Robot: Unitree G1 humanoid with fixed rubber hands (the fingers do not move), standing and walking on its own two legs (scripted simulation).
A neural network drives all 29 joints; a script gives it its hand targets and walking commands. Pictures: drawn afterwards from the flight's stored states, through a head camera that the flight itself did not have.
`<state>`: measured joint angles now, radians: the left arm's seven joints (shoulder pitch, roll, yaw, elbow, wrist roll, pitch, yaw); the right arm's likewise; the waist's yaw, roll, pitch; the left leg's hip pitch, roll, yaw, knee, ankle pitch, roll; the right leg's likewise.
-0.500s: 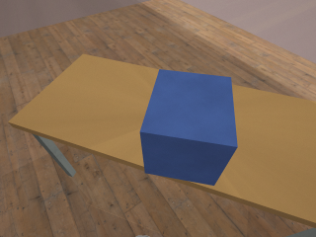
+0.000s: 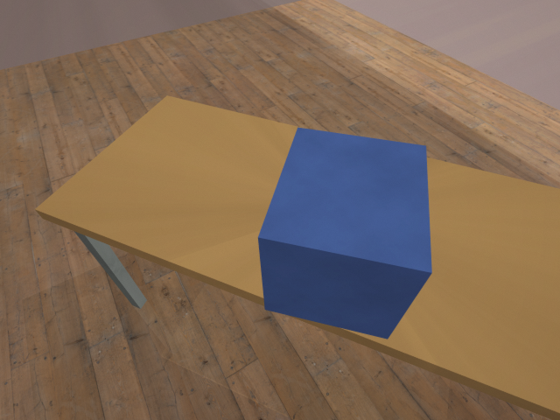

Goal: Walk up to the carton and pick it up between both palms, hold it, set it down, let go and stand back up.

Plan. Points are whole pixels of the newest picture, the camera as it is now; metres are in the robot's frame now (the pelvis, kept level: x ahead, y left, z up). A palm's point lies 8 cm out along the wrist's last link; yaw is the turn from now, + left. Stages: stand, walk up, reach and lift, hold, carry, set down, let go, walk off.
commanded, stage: stand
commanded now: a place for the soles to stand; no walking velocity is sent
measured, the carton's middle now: (341, 231) +0.45 -0.08 -0.04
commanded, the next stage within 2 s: reach and lift in 0.22 s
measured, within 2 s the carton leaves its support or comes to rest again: neither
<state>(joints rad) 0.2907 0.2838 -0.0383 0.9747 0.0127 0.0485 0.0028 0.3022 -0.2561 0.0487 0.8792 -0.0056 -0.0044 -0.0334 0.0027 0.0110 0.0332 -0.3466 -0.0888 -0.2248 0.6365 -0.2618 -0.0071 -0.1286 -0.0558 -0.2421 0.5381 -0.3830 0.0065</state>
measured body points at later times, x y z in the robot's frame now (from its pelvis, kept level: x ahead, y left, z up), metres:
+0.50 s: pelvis -0.03 -0.02 -0.01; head +0.01 -0.01 +0.43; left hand +0.20 +0.22 -0.11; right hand +0.15 -0.28 -0.11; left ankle +0.05 +0.12 -0.73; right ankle -0.06 -0.11 -0.73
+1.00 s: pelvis -0.03 -0.01 +0.00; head +0.01 +0.00 +0.45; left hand +0.19 +0.21 -0.10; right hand +0.14 -0.25 -0.09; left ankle +0.05 +0.12 -0.73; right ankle -0.06 -0.11 -0.73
